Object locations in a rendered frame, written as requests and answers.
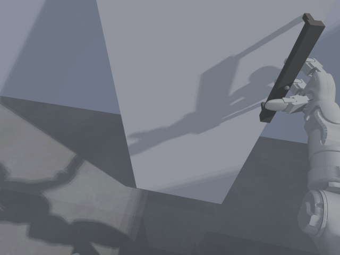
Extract fridge door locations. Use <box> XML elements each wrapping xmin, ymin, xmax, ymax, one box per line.
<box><xmin>96</xmin><ymin>0</ymin><xmax>336</xmax><ymax>204</ymax></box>

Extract robot right forearm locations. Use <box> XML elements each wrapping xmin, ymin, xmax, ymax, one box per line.
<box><xmin>304</xmin><ymin>100</ymin><xmax>340</xmax><ymax>194</ymax></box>

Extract robot right hand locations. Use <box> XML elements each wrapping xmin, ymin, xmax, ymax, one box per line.
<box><xmin>265</xmin><ymin>57</ymin><xmax>336</xmax><ymax>114</ymax></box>

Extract robot right upper arm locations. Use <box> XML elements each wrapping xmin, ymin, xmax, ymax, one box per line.
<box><xmin>297</xmin><ymin>190</ymin><xmax>340</xmax><ymax>255</ymax></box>

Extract handle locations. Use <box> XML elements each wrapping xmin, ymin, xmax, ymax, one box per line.
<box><xmin>259</xmin><ymin>13</ymin><xmax>325</xmax><ymax>123</ymax></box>

